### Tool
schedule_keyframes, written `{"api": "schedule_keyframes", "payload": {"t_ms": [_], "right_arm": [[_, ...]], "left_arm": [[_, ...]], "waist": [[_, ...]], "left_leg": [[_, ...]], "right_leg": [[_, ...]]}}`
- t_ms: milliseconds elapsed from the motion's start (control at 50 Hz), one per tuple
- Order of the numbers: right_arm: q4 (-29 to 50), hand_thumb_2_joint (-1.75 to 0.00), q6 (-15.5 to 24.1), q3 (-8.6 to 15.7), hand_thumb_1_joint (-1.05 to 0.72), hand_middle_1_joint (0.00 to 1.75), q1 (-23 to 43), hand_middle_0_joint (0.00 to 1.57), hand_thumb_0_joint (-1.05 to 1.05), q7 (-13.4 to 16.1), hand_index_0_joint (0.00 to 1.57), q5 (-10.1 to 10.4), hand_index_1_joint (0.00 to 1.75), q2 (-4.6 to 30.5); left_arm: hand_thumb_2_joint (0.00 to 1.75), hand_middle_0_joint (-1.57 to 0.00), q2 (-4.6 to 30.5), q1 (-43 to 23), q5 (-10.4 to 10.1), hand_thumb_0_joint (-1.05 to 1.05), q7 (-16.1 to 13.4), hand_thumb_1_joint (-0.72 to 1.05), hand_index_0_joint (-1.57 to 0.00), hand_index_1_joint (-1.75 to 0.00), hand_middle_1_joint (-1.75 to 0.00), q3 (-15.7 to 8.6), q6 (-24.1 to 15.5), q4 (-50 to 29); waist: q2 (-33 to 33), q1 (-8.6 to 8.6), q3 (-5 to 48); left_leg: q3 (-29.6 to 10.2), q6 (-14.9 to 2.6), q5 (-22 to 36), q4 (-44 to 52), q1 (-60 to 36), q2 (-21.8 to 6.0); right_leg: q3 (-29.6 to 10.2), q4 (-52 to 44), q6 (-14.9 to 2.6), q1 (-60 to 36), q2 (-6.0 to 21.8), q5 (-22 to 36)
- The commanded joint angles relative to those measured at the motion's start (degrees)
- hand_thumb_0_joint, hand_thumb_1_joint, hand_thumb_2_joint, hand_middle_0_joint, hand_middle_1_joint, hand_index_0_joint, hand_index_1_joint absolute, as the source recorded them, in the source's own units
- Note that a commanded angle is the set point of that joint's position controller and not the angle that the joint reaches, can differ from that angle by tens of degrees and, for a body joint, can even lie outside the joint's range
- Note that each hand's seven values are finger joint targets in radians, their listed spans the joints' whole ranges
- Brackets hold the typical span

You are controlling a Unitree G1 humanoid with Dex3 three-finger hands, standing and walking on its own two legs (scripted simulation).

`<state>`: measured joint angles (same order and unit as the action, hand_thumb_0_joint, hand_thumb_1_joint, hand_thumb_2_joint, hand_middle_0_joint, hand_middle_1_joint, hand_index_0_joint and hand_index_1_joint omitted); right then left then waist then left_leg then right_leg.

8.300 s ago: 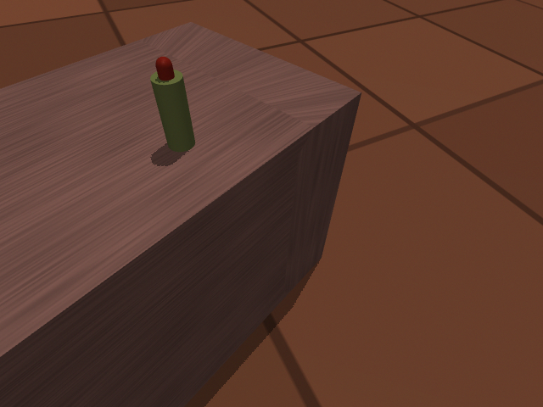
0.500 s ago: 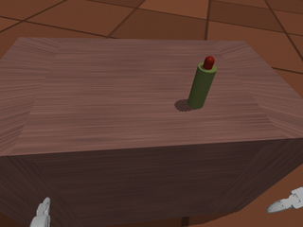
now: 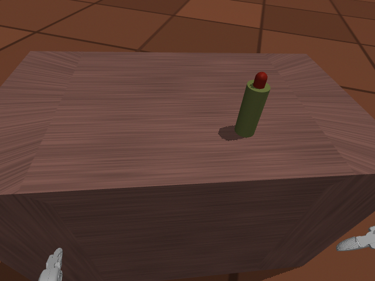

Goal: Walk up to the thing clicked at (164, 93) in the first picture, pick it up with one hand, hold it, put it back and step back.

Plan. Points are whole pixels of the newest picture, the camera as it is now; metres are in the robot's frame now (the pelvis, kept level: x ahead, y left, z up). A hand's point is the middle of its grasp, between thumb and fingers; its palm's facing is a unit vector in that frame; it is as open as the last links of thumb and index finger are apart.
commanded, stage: go down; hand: right
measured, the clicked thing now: (252, 104) +0.52 -0.19 +0.12
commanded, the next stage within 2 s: none
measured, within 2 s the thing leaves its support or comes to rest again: neither
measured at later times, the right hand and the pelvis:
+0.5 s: hand (362, 143) +0.32 -0.34 +0.18, palm faces +0.24 +0.94 -0.23, open 17.6 cm; pelvis +0.00 -0.01 +0.00, yaw +1 degrees
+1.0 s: hand (365, 130) +0.35 -0.36 +0.19, palm faces +0.18 +0.98 -0.10, open 17.6 cm; pelvis +0.00 -0.01 +0.00, yaw +0 degrees
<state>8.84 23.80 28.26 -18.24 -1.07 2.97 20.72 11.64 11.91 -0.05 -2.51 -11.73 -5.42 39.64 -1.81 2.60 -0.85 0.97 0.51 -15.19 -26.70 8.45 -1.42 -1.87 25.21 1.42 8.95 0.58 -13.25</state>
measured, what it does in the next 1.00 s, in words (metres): stands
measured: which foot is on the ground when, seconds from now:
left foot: down 0.00-1.00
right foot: down 0.00-1.00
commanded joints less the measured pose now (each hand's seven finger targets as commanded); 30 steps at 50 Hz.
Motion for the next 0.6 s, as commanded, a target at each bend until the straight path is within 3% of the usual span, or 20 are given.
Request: {"api": "schedule_keyframes", "payload": {"t_ms": [0,80,120,160,180,200,220,240,280,300,320,340,380,400,420,460,500,520,540,580], "right_arm": [[7.7,-0.03,2.0,6.8,0.58,0.06,13.5,0.04,0.0,-1.3,0.05,2.0,0.06,15.5],[1.3,-0.04,0.0,7.9,0.58,0.06,25.1,0.04,0.0,-4.5,0.05,3.8,0.06,20.9],[-3.7,-0.04,-1.9,7.6,0.56,0.06,28.9,0.04,0.0,-6.5,0.05,4.9,0.06,22.0],[-8.1,-0.04,-3.8,7.9,0.55,0.05,32.8,0.04,0.0,-9.2,0.05,6.0,0.05,24.6],[-9.2,-0.04,-4.7,8.2,0.52,0.05,34.2,0.05,0.0,-10.5,0.06,6.5,0.05,26.0],[-10.5,-0.03,-5.6,8.9,0.53,0.05,37.5,0.05,0.0,-11.9,0.06,7.0,0.05,28.0],[-13.6,-0.02,-6.8,9.0,0.53,0.05,38.1,0.06,0.0,-13.0,0.06,7.5,0.05,28.8],[-15.8,-0.02,-7.8,9.0,0.53,0.05,38.7,0.06,0.0,-14.3,0.06,8.0,0.05,29.2],[-19.6,-0.02,-9.7,8.9,0.55,0.05,41.1,0.06,0.0,-16.9,0.06,9.4,0.05,29.7],[-21.4,-0.02,-10.3,8.6,0.57,0.05,42.1,0.06,0.0,-18.1,0.06,10.0,0.05,30.1],[-23.2,-0.02,-10.8,8.8,0.57,0.05,43.4,0.05,0.0,-19.1,0.06,10.6,0.05,30.6],[-23.8,-0.02,-11.1,9.4,0.59,0.05,45.5,0.05,0.0,-19.9,0.05,10.7,0.05,32.5],[-25.2,-0.02,-11.4,9.5,0.6,0.05,47.4,0.05,0.0,-21.1,0.06,10.8,0.05,33.3],[-25.8,-0.02,-11.4,9.1,0.6,0.05,48.5,0.05,0.0,-21.6,0.05,10.8,0.05,33.3],[-25.6,-0.02,-11.3,9.8,0.6,0.05,49.4,0.05,0.0,-21.8,0.06,11.0,0.05,34.5],[-27.3,-0.02,-11.4,9.6,0.59,0.05,48.6,0.05,0.0,-22.4,0.06,11.0,0.05,34.4],[-26.5,-0.02,-11.4,9.4,0.6,0.05,49.3,0.05,0.0,-22.7,0.06,11.1,0.05,34.4],[-27.7,-0.02,-11.8,10.4,0.6,0.05,49.5,0.05,0.0,-22.7,0.06,11.1,0.05,36.0],[-26.8,-0.02,-11.8,10.3,0.6,0.05,50.6,0.05,0.0,-22.9,0.06,11.4,0.05,35.9],[-27.1,-0.01,-12.1,10.6,0.59,0.04,52.5,0.06,0.0,-23.3,0.06,11.4,0.04,36.7]], "left_arm": [[0.02,-0.05,6.5,-10.3,-0.3,0.0,-1.2,-0.53,-0.06,-0.04,-0.05,0.8,-3.1,-10.8],[0.02,-0.05,8.3,-8.6,-0.6,0.0,-3.1,-0.53,-0.06,-0.04,-0.05,0.5,-3.1,-7.7],[0.02,-0.05,6.8,-9.2,-0.8,0.0,-4.1,-0.53,-0.06,-0.03,-0.04,2.8,-3.5,-7.5],[0.02,-0.05,7.5,-8.5,-1.0,0.0,-5.2,-0.53,-0.06,-0.03,-0.04,3.3,-3.7,-6.6],[0.02,-0.05,6.3,-7.8,-1.1,0.0,-5.5,-0.53,-0.06,-0.03,-0.04,5.1,-3.8,-6.4],[0.02,-0.05,7.7,-7.4,-1.0,0.0,-6.0,-0.53,-0.06,-0.03,-0.04,4.7,-4.2,-8.7],[0.02,-0.05,8.3,-6.6,-1.1,0.0,-6.4,-0.53,-0.05,-0.03,-0.04,4.6,-4.4,-7.5],[0.02,-0.05,6.8,-5.0,-1.2,0.0,-6.3,-0.53,-0.05,-0.04,-0.04,6.5,-4.3,-5.9],[0.03,-0.05,9.5,-5.3,-1.4,0.0,-6.8,-0.54,-0.05,-0.04,-0.04,4.8,-4.9,-7.0],[0.04,-0.05,8.7,-5.3,-1.3,0.0,-6.6,-0.54,-0.05,-0.04,-0.04,6.3,-5.2,-6.2],[0.04,-0.05,10.1,-5.3,-1.4,0.0,-6.6,-0.55,-0.05,-0.04,-0.04,5.3,-5.4,-6.0],[0.04,-0.05,11.6,-6.6,-1.4,0.0,-6.8,-0.55,-0.05,-0.04,-0.04,4.1,-5.8,-7.1],[0.04,-0.05,10.3,-8.2,-1.4,0.0,-6.7,-0.55,-0.05,-0.05,-0.04,6.2,-6.4,-8.3],[0.04,-0.05,11.0,-9.0,-1.3,0.0,-6.9,-0.55,-0.05,-0.05,-0.05,5.7,-6.9,-10.7],[0.05,-0.05,11.6,-8.0,-1.2,0.0,-7.0,-0.55,-0.05,-0.05,-0.05,5.4,-7.1,-10.2],[0.05,-0.05,9.1,-7.2,-1.2,0.0,-6.9,-0.55,-0.05,-0.05,-0.05,7.9,-7.3,-9.3],[0.05,-0.05,10.6,-6.8,-1.1,0.0,-7.2,-0.55,-0.05,-0.05,-0.05,6.7,-7.4,-9.1],[0.05,-0.05,12.3,-5.5,-1.0,0.0,-7.5,-0.55,-0.05,-0.05,-0.05,5.2,-7.3,-8.7],[0.05,-0.05,11.6,-6.4,-0.9,0.0,-7.3,-0.55,-0.05,-0.05,-0.05,6.4,-7.5,-8.7],[0.05,-0.05,11.2,-6.6,-0.9,0.0,-7.6,-0.55,-0.05,-0.05,-0.05,6.5,-7.6,-9.0]], "waist": [[0.8,-0.67,4.4],[-2.3,-2.11,5.9],[-1.5,-2.48,6.9],[-1.7,-2.86,7.4],[-2.8,-2.19,8.7],[-2.6,-2.95,11.8],[-2.6,-2.54,11.6],[-3.5,-2.12,11.0],[-3.2,-2.63,11.5],[-3.9,-2.25,10.6],[-3.5,-2.56,10.2],[-3.3,-2.26,11.0],[-2.8,-1.16,11.5],[-1.8,-1.75,13.2],[-1.5,-1.32,14.6],[-2.4,-0.32,13.6],[-3.8,-0.5,14.5],[-3.7,-1.16,15.3],[-3.8,-0.58,14.7],[-3.3,-1.33,17.0]], "left_leg": [[1.0,0.31,7.6,5.7,2.1,1.2],[1.1,0.16,7.2,5.7,2.8,1.2],[0.8,0.34,6.9,6.1,3.0,0.9],[0.0,0.48,6.9,6.5,3.2,0.4],[0.1,0.35,8.5,6.0,2.4,0.3],[0.7,0.21,11.2,5.2,1.6,0.7],[1.3,0.07,12.5,4.7,1.4,0.9],[1.1,0.08,13.0,4.7,1.6,0.7],[1.3,-0.04,13.6,4.4,2.3,0.8],[1.5,-0.22,12.4,4.4,2.6,1.0],[1.8,-0.39,11.7,4.3,3.3,1.3],[1.7,-0.46,11.5,4.2,3.4,1.3],[1.5,-0.58,10.7,4.2,2.8,1.3],[1.4,-0.59,11.3,3.9,2.4,1.4],[1.5,-0.53,12.2,3.8,1.5,1.5],[1.2,-0.61,12.6,3.5,1.6,1.4],[1.1,-0.83,13.0,3.1,1.7,1.7],[0.9,-0.75,13.7,3.1,1.7,1.5],[1.1,-0.78,13.0,3.1,1.7,1.7],[0.6,-0.53,16.3,2.8,1.0,1.4]], "right_leg": [[2.3,-3.4,-2.31,-0.7,-2.1,5.9],[2.0,-3.8,-2.25,-1.0,-2.1,4.2],[2.0,-3.6,-2.48,-0.9,-2.2,3.8],[2.0,-3.4,-2.58,-1.2,-2.3,4.0],[1.9,-3.3,-2.45,-1.5,-2.4,5.7],[1.8,-3.0,-2.52,-2.8,-2.2,7.8],[1.6,-3.1,-2.43,-2.6,-2.1,9.2],[1.8,-2.9,-2.37,-2.0,-2.3,9.6],[1.7,-3.0,-2.29,-2.2,-1.9,10.4],[1.5,-3.2,-2.22,-1.4,-1.7,9.4],[1.3,-3.4,-2.12,-1.1,-1.2,9.0],[1.1,-3.3,-2.03,-1.0,-1.1,9.0],[1.4,-3.0,-2.07,-0.6,-1.2,8.5],[1.3,-2.7,-2.13,-1.2,-1.0,9.2],[1.3,-2.2,-2.22,-1.2,-1.1,10.2],[1.5,-1.8,-2.18,-0.6,-1.1,10.9],[1.5,-1.8,-1.97,-1.0,-0.8,11.7],[1.6,-1.5,-2.09,-1.2,-1.0,12.0],[1.5,-1.6,-2.03,-0.6,-0.8,11.5],[1.7,-0.6,-2.27,-1.3,-1.2,14.1]]}}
